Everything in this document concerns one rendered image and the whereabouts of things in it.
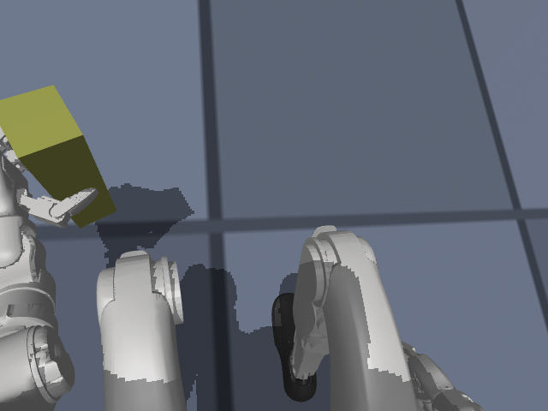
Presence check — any left robot hand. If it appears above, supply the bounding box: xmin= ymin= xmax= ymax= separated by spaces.
xmin=0 ymin=127 xmax=98 ymax=229

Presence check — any right robot hand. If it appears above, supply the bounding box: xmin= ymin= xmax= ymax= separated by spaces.
xmin=402 ymin=342 xmax=456 ymax=411

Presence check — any left robot arm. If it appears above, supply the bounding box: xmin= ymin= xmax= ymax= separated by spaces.
xmin=0 ymin=215 xmax=75 ymax=411

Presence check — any right robot foot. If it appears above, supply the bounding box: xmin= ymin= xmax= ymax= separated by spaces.
xmin=271 ymin=293 xmax=317 ymax=402

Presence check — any right robot arm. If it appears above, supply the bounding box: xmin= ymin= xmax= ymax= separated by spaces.
xmin=432 ymin=390 xmax=485 ymax=411

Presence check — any carton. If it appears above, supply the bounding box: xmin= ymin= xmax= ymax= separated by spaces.
xmin=0 ymin=85 xmax=117 ymax=228

